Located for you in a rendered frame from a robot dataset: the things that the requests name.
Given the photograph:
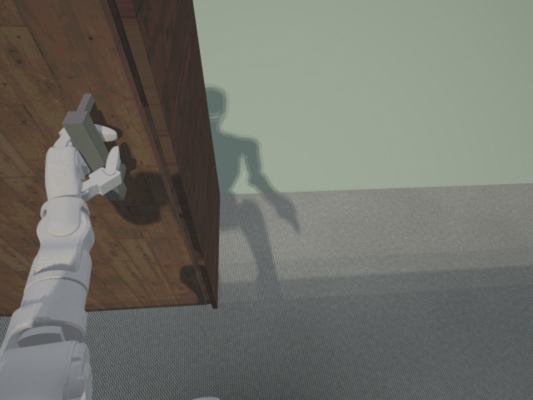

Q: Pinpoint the left robot hand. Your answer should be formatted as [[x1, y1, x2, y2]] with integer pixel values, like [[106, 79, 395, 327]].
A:
[[45, 124, 122, 202]]

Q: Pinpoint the handle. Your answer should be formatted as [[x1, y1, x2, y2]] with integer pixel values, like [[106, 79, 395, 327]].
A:
[[62, 93, 127, 201]]

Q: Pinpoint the wardrobe door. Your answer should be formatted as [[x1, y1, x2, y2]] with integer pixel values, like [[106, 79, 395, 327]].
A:
[[0, 0, 207, 317]]

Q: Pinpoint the robot left forearm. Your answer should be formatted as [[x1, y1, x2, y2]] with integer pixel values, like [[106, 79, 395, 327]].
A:
[[0, 197, 95, 357]]

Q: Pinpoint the left robot upper arm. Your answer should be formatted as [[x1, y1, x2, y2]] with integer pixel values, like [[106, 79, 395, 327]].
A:
[[0, 340, 92, 400]]

